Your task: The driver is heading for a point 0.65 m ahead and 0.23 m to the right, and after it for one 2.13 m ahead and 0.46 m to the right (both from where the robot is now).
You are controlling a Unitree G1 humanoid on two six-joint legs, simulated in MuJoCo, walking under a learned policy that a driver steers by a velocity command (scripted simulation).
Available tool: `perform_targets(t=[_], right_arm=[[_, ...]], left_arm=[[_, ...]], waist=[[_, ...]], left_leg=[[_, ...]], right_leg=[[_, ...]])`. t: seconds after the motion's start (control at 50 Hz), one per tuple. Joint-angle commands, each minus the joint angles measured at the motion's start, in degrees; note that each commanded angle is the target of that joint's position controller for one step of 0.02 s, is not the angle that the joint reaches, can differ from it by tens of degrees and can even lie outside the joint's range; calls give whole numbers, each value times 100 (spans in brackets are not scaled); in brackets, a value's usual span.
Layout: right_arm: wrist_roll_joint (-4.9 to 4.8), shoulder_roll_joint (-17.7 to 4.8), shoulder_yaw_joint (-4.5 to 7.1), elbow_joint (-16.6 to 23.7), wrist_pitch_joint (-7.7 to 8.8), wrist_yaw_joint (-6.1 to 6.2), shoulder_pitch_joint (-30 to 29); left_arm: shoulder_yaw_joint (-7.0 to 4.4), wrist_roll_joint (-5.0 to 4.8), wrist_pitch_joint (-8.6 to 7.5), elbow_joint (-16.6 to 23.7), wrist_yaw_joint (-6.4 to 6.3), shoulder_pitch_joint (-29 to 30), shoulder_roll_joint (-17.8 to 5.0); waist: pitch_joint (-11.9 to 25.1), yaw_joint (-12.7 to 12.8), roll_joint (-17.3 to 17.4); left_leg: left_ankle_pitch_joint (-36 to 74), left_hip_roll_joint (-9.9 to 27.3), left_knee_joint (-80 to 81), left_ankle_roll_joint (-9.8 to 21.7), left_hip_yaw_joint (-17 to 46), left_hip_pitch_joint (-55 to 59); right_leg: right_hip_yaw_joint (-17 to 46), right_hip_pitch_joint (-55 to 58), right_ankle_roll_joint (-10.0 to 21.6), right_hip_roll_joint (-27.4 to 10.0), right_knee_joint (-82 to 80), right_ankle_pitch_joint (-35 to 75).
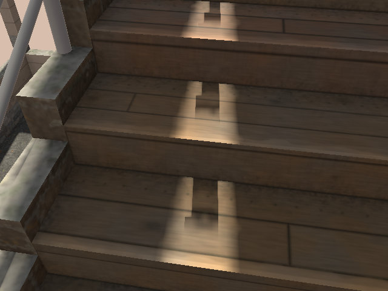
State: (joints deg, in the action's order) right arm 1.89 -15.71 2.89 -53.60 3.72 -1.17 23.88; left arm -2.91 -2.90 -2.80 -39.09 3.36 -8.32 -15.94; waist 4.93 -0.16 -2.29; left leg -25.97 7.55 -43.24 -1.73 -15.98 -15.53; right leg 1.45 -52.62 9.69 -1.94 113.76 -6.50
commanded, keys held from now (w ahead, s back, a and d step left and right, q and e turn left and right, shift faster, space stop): w+e+shift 0.60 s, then q+shift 0.40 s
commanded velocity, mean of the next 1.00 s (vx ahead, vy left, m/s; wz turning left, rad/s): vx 0.79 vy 0.00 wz -0.53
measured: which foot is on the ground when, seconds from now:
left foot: down 0.00-0.22, up 0.24-0.58, down 0.60-0.94, up 0.96-1.00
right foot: up 0.00-0.20, down 0.22-0.60, up 0.62-0.94, down 0.96-1.00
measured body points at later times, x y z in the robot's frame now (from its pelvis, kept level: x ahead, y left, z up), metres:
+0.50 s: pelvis +0.40 -0.05 +0.19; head +0.40 -0.06 +0.64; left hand +0.38 +0.18 +0.06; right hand +0.64 -0.26 +0.26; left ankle +0.56 +0.05 -0.23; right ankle +0.29 -0.05 -0.54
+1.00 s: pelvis +0.69 -0.20 +0.36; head +0.71 -0.22 +0.81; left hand +1.00 -0.23 +0.33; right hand +0.55 -0.41 +0.23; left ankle +0.68 +0.00 -0.27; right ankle +0.60 -0.32 -0.37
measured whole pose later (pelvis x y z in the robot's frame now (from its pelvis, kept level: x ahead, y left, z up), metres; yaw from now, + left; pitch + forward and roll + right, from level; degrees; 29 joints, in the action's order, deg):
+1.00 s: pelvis +0.69 -0.20 +0.36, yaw -30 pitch +6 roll +1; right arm 0.8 -10.8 1.7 -47.6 2.2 1.5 26.5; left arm 5.9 2.9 -3.6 -30.3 -0.7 3.1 -6.1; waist 3.2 -4.2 -0.8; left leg -27.0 -2.9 -69.2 -0.6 8.4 -27.3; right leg -0.4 -18.2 -1.6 -4.3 27.8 -10.6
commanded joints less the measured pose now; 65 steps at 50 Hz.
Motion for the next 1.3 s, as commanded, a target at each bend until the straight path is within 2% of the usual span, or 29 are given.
perform_targets(t=[0.02, 0.12, 0.18, 0.22, 0.24, 0.26, 0.36, 0.46, 0.52, 0.58, 0.6, 0.62, 0.64, 0.7, 0.76, 0.82, 0.88, 0.92, 0.96, 0.98, 1.0, 1.04, 1.1, 1.14, 1.2, 1.22, 1.24, 1.26, 1.3], right_arm=[[259, 810, -429, 320, 52, 51, -1279], [156, -703, -287, 281, -75, 428, -1305], [-79, -2728, 209, 588, 171, 570, -874], [-320, -1933, 191, 1027, 3, 470, -1484], [-85, -399, -183, 1451, 225, 336, -1559], [90, -141, -199, 2040, 505, 129, -1281], [166, 1097, -722, 2879, 597, -148, -1987], [268, 1664, -1212, 3801, 609, -26, -3502], [260, 1188, -1119, 4166, 627, 144, -4106], [-106, -1054, 142, 2917, 438, 530, 391], [-272, -1485, 249, 2293, 377, 503, 1367], [-143, -1409, 76, 1981, 229, 597, 434], [-310, -447, -50, 1950, 156, 611, -399], [-151, 1192, -373, 815, -33, 337, -799], [-148, 1014, -377, 496, -65, 265, -1056], [-213, 131, -262, 773, -5, 415, -1298], [-324, -986, 64, 668, -178, 484, -487], [-208, -803, 100, 946, -344, 422, -383], [-88, -161, 38, 1146, -124, 286, -527], [94, 560, -79, 1210, 92, 188, -77], [-107, 306, -71, 1236, 224, 135, 51], [-591, 397, -152, 1996, 47, 285, -1535], [-285, 1151, -611, 3244, -367, 216, -2331], [-158, 1004, -730, 3348, -266, 63, -1946], [42, -385, -20, 2182, -509, 209, 886], [182, -816, 168, 2000, -613, 240, 1260], [207, -1687, 359, 2207, -679, 428, 383], [373, -1390, 233, 2865, -596, 484, -623], [-47, -938, 100, 2775, -395, 316, -1055]], left_arm=[[544, 9, 302, 627, -31, -279, 1203], [686, 157, 392, 1743, -94, 851, 640], [-32, 149, 235, 1258, -57, -964, -723], [-411, 144, 287, 594, -58, -2144, -1292], [-404, 219, 270, 300, 5, -1584, -1511], [-178, 317, 211, 592, -111, -889, -1104], [238, 283, -92, -358, -43, -1548, 528], [310, 169, -141, -975, -137, -1868, 200], [175, -3, -32, -974, -453, -2142, 34], [-424, 225, -278, -245, -403, -54, -1876], [-193, 487, -489, 138, -309, 558, -868], [130, 477, -570, 350, -197, -344, 524], [89, 428, -485, 290, -96, -929, 247], [517, 439, -60, 814, 11, -500, 1039], [753, 257, -76, 1060, 88, -299, 1129], [926, 714, -274, 1557, 139, 686, 944], [723, 585, -76, 1493, -242, 926, 493], [487, 522, -200, 1359, -322, 726, -144], [249, 299, -60, 474, -526, -246, -605], [221, 611, 48, 190, -577, -1170, -700], [82, 808, 223, 84, -610, -1710, -656], [2, 616, 276, -140, -635, -1021, -431], [199, 193, 387, -456, -801, 518, 260], [37, 308, 654, -378, -888, 1205, -432], [-272, 199, 352, 245, -685, 1826, -1544], [-160, -4, 269, 347, -564, 1782, -1212], [115, 256, 203, 513, -373, 1070, -214], [10, 457, 74, -22, -119, 69, -719], [85, 533, 73, 494, -62, 647, -471]], waist=[[-1071, 797, 799], [-1082, 1261, 637], [1066, 2133, 1418], [875, 2025, 993], [-265, 829, -1450], [555, 58, -2219], [-868, -448, 440], [-1120, -353, 378], [85, -253, 215], [2632, -2717, -861], [2356, -2484, 762], [1523, -1026, 3894], [701, -552, 2965], [-1162, 286, 203], [-1454, 769, -95], [-16, 808, -116], [647, 509, 764], [825, 601, 238], [308, 575, 262], [820, 417, -1007], [1617, 753, -717], [856, 638, -826], [-807, -733, -898], [-302, -1118, -638], [1655, -1811, -868], [1835, -1898, -84], [1494, -976, 3120], [2645, -826, 2633], [1015, -524, 852]], left_leg=[[2206, 1197, 2793, 321, 619, -377], [3810, 542, 3797, 237, -1168, -913], [12519, 1053, 1516, 1087, -399, 77], [8577, 850, -1628, 960, 316, 483], [1460, -588, -3803, 671, 1050, -1206], [1252, -1329, -5906, 679, 2689, -2451], [1351, -751, -8936, 953, 2334, -5241], [-111, -474, -8407, 592, 1571, -6113], [1071, -606, -3633, 301, 230, -361], [-1076, -764, -1698, 410, 2103, 2600], [-1233, -185, -436, 624, 3410, 3042], [1161, 1341, 2085, 1597, 7424, 2403], [484, 1849, 2826, 2062, 8737, 1496], [-304, 890, 1913, 1405, 4813, -1133], [1069, 247, 2123, 1067, 3042, -1711], [3243, -409, 2569, 1035, 1982, -2705], [5621, -193, 2233, 1283, 2426, -270], [7156, -799, 328, 631, 2295, 1200], [1308, -1138, -2061, 269, 2307, -1357], [-1756, -1662, -5144, -67, 2448, -4387], [-2022, -1505, -7619, -157, 2571, -5573], [-2045, -1031, -8824, -284, 2108, -7419], [-1926, -11, -6808, -236, 1923, -5886], [-824, -600, -3308, -190, 810, -2264], [500, -1144, -2887, 448, 1077, -2], [760, -1288, -1327, 936, 1981, 701], [3508, -153, 993, 2077, 5337, 1481], [2403, 601, 1669, 2477, 7016, 1675], [745, 170, 1787, 1812, 6302, 59]], right_leg=[[163, -1238, -19, 11, 923, -649], [-1006, -246, -90, -213, -1725, -912], [-1604, 4126, -126, 828, -2942, -1872], [-155, 4887, 438, 830, -6391, -2301], [1992, 4549, 871, 521, -7704, -798], [5570, 4539, 1076, 35, -9846, -3865], [3277, 3101, 69, 462, -8799, -1216], [2861, 2458, 377, 410, -9657, -1637], [2074, 211, 588, 242, -11198, 1001], [2276, 2553, -93, 165, -6701, 9185], [2016, 2222, -14, 591, -4557, 4715], [1593, 630, -243, 1441, -1667, -437], [1322, -36, -413, 1153, 360, -735], [897, -814, -380, 655, 1173, -1661], [685, -1004, -724, 101, -694, -1161], [-479, 2470, -984, -210, -3948, 580], [-728, 3172, -1237, 347, -6528, -812], [-778, 3624, -1004, 352, -8959, 1326], [279, 6085, -996, -726, -10291, 4391], [1241, 8436, -191, -2340, -7973, 9504], [1284, 8812, 508, -3033, -7710, 10045], [860, 8786, 416, -2687, -8679, 6132], [-538, 4992, -731, -2054, -10098, 3131], [-1901, 2564, -679, -550, -10178, 3384], [-1260, 4223, -300, -1427, -8247, 9058], [-837, 3874, -552, -1288, -6458, 7622], [-660, 1550, -1249, 389, -3547, -1114], [900, 1276, -1054, 820, -989, -1507], [789, 526, -903, 697, -281, -1183]])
